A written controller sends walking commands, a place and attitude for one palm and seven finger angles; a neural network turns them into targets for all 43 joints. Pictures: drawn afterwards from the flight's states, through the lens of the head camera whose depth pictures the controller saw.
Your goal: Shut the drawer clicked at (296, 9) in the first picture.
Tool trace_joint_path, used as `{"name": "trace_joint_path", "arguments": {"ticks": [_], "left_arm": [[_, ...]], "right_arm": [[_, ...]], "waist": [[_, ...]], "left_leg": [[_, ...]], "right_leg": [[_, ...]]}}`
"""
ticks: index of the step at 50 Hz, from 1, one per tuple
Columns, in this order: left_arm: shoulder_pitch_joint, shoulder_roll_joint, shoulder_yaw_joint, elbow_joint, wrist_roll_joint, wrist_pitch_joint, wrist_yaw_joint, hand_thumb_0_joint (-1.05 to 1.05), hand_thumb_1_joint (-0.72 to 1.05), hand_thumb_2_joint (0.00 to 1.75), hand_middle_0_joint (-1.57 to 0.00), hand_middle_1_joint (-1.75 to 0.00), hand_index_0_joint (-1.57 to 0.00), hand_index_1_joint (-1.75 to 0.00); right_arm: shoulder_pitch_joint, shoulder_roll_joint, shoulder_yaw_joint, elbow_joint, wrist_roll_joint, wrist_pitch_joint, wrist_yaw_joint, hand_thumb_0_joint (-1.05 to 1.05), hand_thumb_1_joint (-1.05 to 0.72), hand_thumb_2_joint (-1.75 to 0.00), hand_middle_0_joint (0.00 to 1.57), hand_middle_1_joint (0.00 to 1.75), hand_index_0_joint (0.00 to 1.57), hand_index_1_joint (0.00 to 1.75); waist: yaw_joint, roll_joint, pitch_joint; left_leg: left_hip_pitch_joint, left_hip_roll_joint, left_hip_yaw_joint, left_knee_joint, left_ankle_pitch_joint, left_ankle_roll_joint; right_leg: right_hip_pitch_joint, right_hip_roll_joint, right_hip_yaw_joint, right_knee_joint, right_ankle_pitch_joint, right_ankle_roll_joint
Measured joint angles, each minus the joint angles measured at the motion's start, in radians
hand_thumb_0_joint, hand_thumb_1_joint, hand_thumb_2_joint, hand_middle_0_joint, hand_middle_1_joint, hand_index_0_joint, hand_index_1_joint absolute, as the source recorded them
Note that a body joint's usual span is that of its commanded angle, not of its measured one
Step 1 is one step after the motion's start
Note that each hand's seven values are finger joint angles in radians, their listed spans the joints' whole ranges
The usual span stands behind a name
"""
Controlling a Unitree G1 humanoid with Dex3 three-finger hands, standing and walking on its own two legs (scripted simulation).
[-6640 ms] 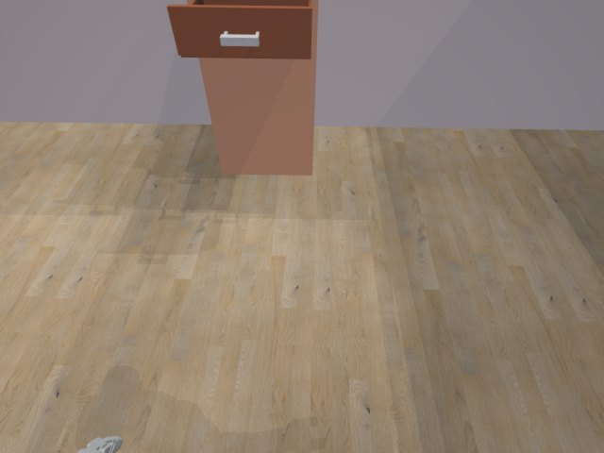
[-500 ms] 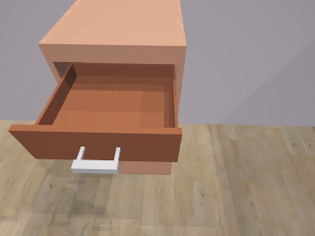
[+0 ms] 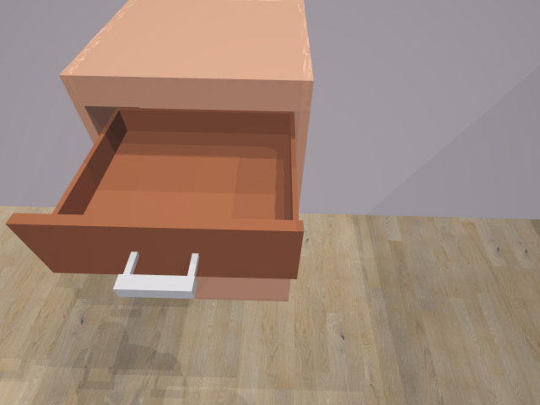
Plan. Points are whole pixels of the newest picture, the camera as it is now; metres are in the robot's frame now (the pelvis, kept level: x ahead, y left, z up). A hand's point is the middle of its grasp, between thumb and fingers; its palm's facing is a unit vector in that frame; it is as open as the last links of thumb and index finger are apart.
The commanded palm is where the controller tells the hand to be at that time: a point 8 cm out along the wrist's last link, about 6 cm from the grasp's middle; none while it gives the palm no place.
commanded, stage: look again from close up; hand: left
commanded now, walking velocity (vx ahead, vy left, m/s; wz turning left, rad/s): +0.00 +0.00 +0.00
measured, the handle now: (160, 272) +0.30 +0.19 +0.03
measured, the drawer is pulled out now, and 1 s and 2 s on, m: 0.29 0.29 0.29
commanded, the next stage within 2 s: raise the hand and make a fist in 0.20 s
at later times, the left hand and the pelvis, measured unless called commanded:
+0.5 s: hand (145, 394) +0.15 +0.19 -0.04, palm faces +0.22 -0.97 -0.14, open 6.9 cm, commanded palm +0.09 +0.20 -0.05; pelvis -0.03 +0.01 -0.02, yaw +4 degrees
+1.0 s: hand (173, 390) +0.14 +0.13 +0.02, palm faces -0.01 -1.00 -0.03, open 4.5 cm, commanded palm +0.10 +0.20 +0.03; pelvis -0.05 +0.00 -0.06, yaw +4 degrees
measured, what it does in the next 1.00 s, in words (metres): lowers itself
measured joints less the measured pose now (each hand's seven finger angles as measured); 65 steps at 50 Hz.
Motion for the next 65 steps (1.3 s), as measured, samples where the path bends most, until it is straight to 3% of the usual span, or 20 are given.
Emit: {"name": "trace_joint_path", "arguments": {"ticks": [16,18,19,22,24,27,29,32,35,39,44,49,53,59,65], "left_arm": [[0.005,-0.007,-0.001,0.003,0.005,-0.008,0.007,0.01,0.92,0.90,-0.20,-0.30,-0.20,-0.30],[0.112,0.019,0.004,-0.314,-0.054,0.100,0.029,0.05,0.96,0.90,-0.20,-0.30,-0.21,-0.31],[0.161,0.039,0.003,-0.464,-0.077,0.090,0.050,0.06,0.97,0.90,-0.21,-0.30,-0.21,-0.31],[0.202,0.069,-0.009,-0.792,-0.134,0.029,0.084,0.07,0.98,0.90,-0.22,-0.33,-0.23,-0.33],[0.165,0.060,-0.011,-0.929,-0.151,-0.049,0.072,0.06,0.98,0.90,-0.24,-0.35,-0.25,-0.35],[0.093,0.006,-0.010,-1.040,-0.178,-0.220,-0.006,0.04,0.96,0.90,-0.28,-0.39,-0.28,-0.40],[0.080,-0.048,0.012,-1.025,-0.206,-0.300,-0.064,0.03,0.95,0.90,-0.31,-0.43,-0.26,-0.42],[0.148,-0.061,0.002,-1.028,-0.171,-0.425,-0.154,0.02,0.93,0.90,-0.37,-0.49,-0.26,-0.46],[0.255,-0.021,-0.039,-1.137,-0.130,-0.480,-0.178,0.02,0.92,0.90,-0.43,-0.55,-0.34,-0.52],[0.296,0.017,-0.047,-1.251,-0.138,-0.468,-0.142,0.02,0.91,0.90,-0.51,-0.63,-0.46,-0.62],[0.189,0.034,-0.033,-1.296,-0.155,-0.390,-0.154,0.02,0.90,0.90,-0.61,-0.74,-0.59,-0.74],[0.135,0.041,-0.037,-1.318,-0.170,-0.270,-0.194,0.02,0.90,0.90,-0.71,-0.85,-0.70,-0.85],[0.169,0.039,-0.002,-1.337,-0.188,-0.210,-0.181,0.02,0.90,0.90,-0.79,-0.94,-0.79,-0.94],[0.282,0.049,0.049,-1.423,-0.204,-0.235,-0.151,0.02,0.90,0.90,-0.90,-1.06,-0.91,-1.07],[0.354,0.044,0.024,-1.505,-0.201,-0.260,-0.165,0.02,0.90,0.90,-1.02,-1.20,-1.03,-1.20]], "right_arm": [[0.000,0.001,-0.003,-0.006,0.000,0.003,0.001,0.01,-0.91,-0.90,0.20,0.30,0.20,0.30],[0.039,-0.020,0.004,-0.097,0.013,-0.036,-0.015,0.02,-0.92,-0.90,0.20,0.30,0.20,0.30],[0.063,-0.032,-0.002,-0.140,0.024,-0.083,-0.025,0.02,-0.92,-0.90,0.20,0.30,0.20,0.30],[0.075,-0.091,-0.018,-0.237,0.043,-0.196,-0.033,0.03,-0.92,-0.90,0.20,0.30,0.20,0.30],[0.044,-0.134,-0.029,-0.300,0.033,-0.239,-0.028,0.03,-0.92,-0.90,0.20,0.30,0.20,0.30],[-0.026,-0.170,-0.053,-0.401,0.018,-0.267,-0.003,0.02,-0.91,-0.90,0.20,0.30,0.20,0.30],[-0.080,-0.172,-0.067,-0.473,0.013,-0.265,0.025,0.02,-0.91,-0.90,0.20,0.30,0.20,0.30],[-0.135,-0.164,-0.085,-0.589,0.006,-0.245,0.062,0.02,-0.91,-0.90,0.20,0.30,0.20,0.30],[-0.164,-0.156,-0.089,-0.674,0.004,-0.217,0.071,0.02,-0.91,-0.90,0.19,0.30,0.20,0.30],[-0.182,-0.143,-0.055,-0.731,0.015,-0.179,0.056,0.01,-0.91,-0.90,0.19,0.30,0.20,0.30],[-0.158,-0.098,0.018,-0.717,0.025,-0.163,0.034,0.01,-0.90,-0.90,0.20,0.30,0.20,0.30],[-0.085,-0.059,0.067,-0.676,0.032,-0.157,0.021,0.02,-0.90,-0.90,0.20,0.30,0.21,0.30],[-0.029,-0.058,0.061,-0.644,0.035,-0.150,0.012,0.02,-0.90,-0.90,0.20,0.30,0.21,0.30],[0.010,-0.112,0.004,-0.617,0.037,-0.183,0.008,0.02,-0.90,-0.90,0.20,0.30,0.21,0.30],[-0.012,-0.157,-0.040,-0.619,0.043,-0.222,0.005,0.02,-0.90,-0.90,0.20,0.30,0.20,0.30]], "waist": [[0.001,0.000,-0.004],[0.004,0.004,0.004],[0.003,0.006,-0.005],[-0.020,0.034,-0.031],[-0.037,0.051,-0.055],[-0.039,0.045,-0.111],[-0.036,0.024,-0.136],[-0.019,-0.015,-0.158],[0.008,-0.029,-0.162],[0.034,-0.006,-0.144],[0.049,0.028,-0.128],[0.027,0.050,-0.126],[0.002,0.044,-0.126],[-0.013,0.039,-0.121],[-0.002,0.042,-0.119]], "left_leg": [[-0.029,0.011,-0.001,0.035,-0.004,-0.005],[-0.046,0.011,-0.001,0.060,-0.023,0.002],[-0.058,0.004,-0.005,0.069,-0.024,0.005],[-0.117,-0.019,-0.038,0.128,-0.032,0.013],[-0.187,-0.030,-0.055,0.194,-0.049,0.019],[-0.308,-0.034,-0.045,0.302,-0.083,0.021],[-0.383,-0.028,-0.030,0.378,-0.112,0.018],[-0.487,-0.017,-0.017,0.497,-0.161,0.017],[-0.557,-0.008,-0.028,0.596,-0.203,0.015],[-0.612,-0.007,-0.071,0.672,-0.225,0.007],[-0.630,-0.005,-0.103,0.678,-0.215,0.001],[-0.578,-0.002,-0.092,0.609,-0.191,0.002],[-0.520,0.001,-0.069,0.543,-0.176,0.002],[-0.471,-0.001,-0.060,0.503,-0.176,0.005],[-0.447,-0.008,-0.065,0.494,-0.181,0.014]], "right_leg": [[-0.010,0.009,-0.002,-0.004,0.010,0.001],[-0.034,0.008,-0.002,0.029,0.001,0.002],[-0.048,0.001,-0.006,0.050,-0.009,0.003],[-0.093,-0.027,-0.040,0.111,-0.040,0.012],[-0.153,-0.041,-0.058,0.170,-0.060,0.017],[-0.281,-0.051,-0.051,0.287,-0.097,0.017],[-0.364,-0.049,-0.038,0.369,-0.123,0.013],[-0.475,-0.044,-0.027,0.490,-0.167,0.005],[-0.536,-0.039,-0.040,0.576,-0.205,-0.002],[-0.562,-0.041,-0.084,0.622,-0.226,-0.010],[-0.561,-0.039,-0.116,0.605,-0.214,-0.016],[-0.515,-0.032,-0.103,0.540,-0.188,-0.012],[-0.473,-0.028,-0.079,0.490,-0.173,-0.007],[-0.429,-0.026,-0.069,0.454,-0.171,-0.002],[-0.398,-0.032,-0.073,0.438,-0.176,0.007]]}}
